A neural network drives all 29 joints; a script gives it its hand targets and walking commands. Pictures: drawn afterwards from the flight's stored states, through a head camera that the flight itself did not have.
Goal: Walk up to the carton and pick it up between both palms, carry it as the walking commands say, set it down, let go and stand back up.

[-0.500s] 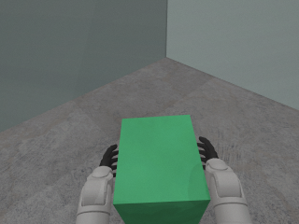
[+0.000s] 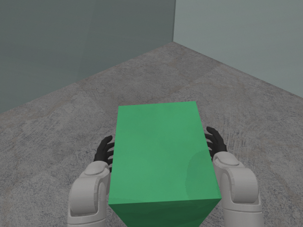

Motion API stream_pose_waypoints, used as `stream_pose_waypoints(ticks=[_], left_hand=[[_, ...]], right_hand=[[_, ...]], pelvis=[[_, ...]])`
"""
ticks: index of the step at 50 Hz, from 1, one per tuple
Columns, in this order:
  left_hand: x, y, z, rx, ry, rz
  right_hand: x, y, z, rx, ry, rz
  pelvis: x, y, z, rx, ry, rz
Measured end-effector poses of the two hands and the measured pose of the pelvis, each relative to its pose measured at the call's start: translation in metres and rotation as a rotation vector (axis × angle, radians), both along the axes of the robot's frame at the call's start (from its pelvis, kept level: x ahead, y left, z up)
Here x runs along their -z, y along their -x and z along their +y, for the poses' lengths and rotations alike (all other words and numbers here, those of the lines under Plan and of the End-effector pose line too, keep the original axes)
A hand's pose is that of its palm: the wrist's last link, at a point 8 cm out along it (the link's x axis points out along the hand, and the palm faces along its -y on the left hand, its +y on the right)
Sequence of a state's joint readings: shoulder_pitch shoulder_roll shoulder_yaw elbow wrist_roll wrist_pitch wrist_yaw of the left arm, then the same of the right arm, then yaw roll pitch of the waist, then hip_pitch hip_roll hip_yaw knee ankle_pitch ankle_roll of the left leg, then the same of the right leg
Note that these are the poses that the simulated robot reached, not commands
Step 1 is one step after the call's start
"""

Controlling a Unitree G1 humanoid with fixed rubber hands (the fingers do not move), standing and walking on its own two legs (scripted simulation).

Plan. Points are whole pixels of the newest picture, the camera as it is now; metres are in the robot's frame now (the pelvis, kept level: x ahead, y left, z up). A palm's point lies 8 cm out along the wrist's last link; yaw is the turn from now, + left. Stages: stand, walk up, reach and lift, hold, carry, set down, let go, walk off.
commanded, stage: carry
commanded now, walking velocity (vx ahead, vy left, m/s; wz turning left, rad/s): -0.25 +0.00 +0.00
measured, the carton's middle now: (160, 172) +0.28 +0.00 +0.01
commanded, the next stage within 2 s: none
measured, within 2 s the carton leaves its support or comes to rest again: neither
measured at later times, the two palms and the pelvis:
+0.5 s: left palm out of the picture +0.12 +0.11 +0.13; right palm out of the picture +0.13 -0.17 +0.12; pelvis -0.15 -0.02 +0.03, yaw +0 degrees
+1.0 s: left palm out of the picture -0.08 +0.17 +0.11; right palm out of the picture -0.05 -0.10 +0.12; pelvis -0.34 +0.02 +0.02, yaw +2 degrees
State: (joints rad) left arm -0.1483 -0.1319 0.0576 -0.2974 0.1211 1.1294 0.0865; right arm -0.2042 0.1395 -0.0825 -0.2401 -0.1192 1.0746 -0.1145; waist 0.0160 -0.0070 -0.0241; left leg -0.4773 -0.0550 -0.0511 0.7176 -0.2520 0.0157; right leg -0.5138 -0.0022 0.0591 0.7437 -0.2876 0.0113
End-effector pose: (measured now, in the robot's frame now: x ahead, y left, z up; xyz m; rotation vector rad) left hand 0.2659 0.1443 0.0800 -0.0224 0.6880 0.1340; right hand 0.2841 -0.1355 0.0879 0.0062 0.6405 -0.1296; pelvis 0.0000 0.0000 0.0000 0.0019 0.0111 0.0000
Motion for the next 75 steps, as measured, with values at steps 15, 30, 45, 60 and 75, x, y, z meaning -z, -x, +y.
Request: stream_pose_waypoints(ticks=[15, 30, 45, 60, 75], left_hand=[[-0.03, 0.09, -0.039, 0.039, -0.043, 0.066], [-0.035, 0.183, -0.011, -0.011, -0.027, 0.071], [-0.024, 0.317, 0.044, -0.085, 0.048, 0.048], [-0.02, 0.427, -0.018, 0.057, -0.06, 0.121], [-0.016, 0.562, 0.045, -0.065, 0.02, 0.057]], right_hand=[[-0.015, 0.104, -0.039, 0.058, -0.055, 0.066], [-0.023, 0.182, -0.011, 0.017, -0.054, 0.07], [-0.037, 0.294, 0.047, -0.068, 0.04, 0.046], [-0.005, 0.441, -0.019, 0.057, -0.055, 0.118], [-0.019, 0.544, 0.047, -0.051, 0.009, 0.054]], pelvis=[[-0.019, 0.092, -0.022, 0.021, -0.019, 0.029], [-0.024, 0.189, -0.006, -0.022, -0.066, 0.072], [-0.027, 0.303, 0.021, -0.04, 0.034, 0.056], [-0.025, 0.423, 0.0, -0.015, -0.029, 0.031], [-0.015, 0.554, 0.029, -0.063, -0.024, 0.06]])
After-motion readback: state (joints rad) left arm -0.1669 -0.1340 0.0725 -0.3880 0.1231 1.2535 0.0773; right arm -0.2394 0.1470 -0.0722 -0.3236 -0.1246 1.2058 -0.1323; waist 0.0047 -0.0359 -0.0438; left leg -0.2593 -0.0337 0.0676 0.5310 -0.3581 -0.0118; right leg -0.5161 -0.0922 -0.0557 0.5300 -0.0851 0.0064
